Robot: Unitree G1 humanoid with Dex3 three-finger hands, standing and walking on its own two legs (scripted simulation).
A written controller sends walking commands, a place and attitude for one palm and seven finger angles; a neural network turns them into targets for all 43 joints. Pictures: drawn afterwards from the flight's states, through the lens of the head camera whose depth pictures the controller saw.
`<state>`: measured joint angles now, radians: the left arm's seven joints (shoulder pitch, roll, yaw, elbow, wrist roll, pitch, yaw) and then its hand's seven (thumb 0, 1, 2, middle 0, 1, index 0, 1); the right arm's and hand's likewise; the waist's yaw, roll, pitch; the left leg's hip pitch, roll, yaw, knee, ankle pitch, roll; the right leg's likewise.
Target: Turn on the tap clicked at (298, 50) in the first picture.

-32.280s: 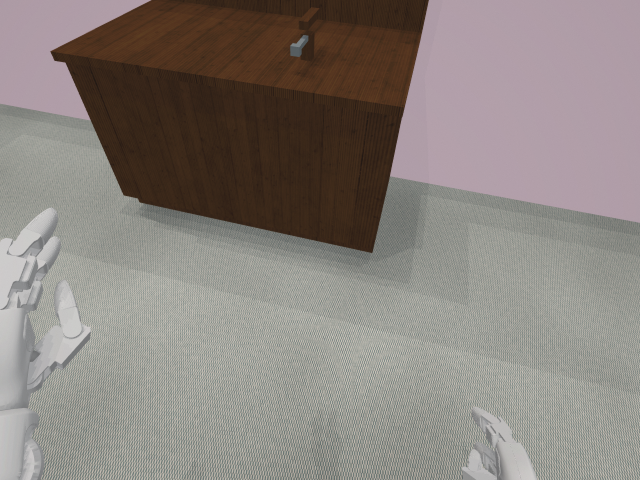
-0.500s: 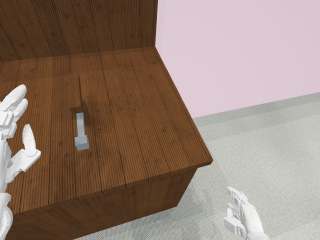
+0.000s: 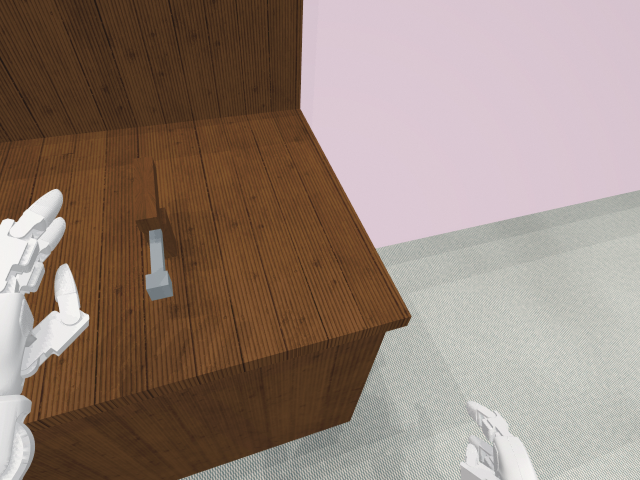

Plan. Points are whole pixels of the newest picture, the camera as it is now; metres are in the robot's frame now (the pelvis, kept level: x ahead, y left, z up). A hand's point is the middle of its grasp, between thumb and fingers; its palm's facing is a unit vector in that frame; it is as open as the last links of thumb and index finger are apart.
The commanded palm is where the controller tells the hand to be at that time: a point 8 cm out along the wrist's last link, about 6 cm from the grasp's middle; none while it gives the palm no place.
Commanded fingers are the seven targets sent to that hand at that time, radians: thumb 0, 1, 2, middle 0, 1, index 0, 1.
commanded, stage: come to a stop and stand still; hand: left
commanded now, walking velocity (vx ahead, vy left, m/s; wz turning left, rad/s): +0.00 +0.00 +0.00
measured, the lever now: (159, 285) +0.34 +0.25 +0.02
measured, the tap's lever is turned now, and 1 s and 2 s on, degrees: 0 0 0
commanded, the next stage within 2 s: look again from close up in 0.88 s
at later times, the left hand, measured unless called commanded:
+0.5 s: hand (90, 307) +0.22 +0.24 +0.16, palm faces +0.30 -0.86 -0.40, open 7.4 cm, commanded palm +0.16 +0.28 +0.17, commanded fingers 0.00 0.90 0.90 -0.20 -0.30 -0.20 -0.30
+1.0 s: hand (75, 308) +0.22 +0.25 +0.16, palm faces +0.37 -0.86 -0.35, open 7.4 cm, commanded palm +0.16 +0.28 +0.17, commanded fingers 0.00 0.90 0.90 -0.20 -0.30 -0.20 -0.30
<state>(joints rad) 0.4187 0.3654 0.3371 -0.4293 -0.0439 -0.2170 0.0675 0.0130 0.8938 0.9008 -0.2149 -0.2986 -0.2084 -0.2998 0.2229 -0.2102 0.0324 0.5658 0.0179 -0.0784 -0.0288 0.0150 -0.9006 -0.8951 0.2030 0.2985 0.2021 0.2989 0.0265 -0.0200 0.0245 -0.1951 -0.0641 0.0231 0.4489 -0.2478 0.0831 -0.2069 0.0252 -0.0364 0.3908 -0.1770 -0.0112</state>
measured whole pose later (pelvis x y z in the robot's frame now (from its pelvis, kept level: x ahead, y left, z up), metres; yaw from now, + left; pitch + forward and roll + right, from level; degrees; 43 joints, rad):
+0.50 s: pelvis +0.00 +0.01 +0.00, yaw -1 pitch +0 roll -1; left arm 0.42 0.37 0.36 -0.44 -0.05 -0.28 0.05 0.01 0.90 0.90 -0.21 -0.30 -0.20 -0.30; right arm 0.22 -0.20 0.02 0.56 0.01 -0.15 0.02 0.01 -0.90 -0.89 0.20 0.30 0.20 0.30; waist 0.01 0.00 0.05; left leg -0.22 -0.08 0.05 0.47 -0.26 0.10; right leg -0.26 0.01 -0.01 0.46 -0.21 0.00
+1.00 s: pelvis +0.01 +0.00 +0.00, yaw +0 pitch +0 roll -2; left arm 0.41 0.37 0.36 -0.47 -0.05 -0.25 0.08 0.01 0.89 0.90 -0.22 -0.30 -0.21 -0.30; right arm 0.17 -0.19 0.03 0.55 0.01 -0.12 -0.02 0.01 -0.90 -0.90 0.20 0.30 0.20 0.30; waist 0.03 -0.04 0.05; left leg -0.19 -0.07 0.02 0.46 -0.26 0.08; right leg -0.21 0.02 -0.04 0.41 -0.20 -0.01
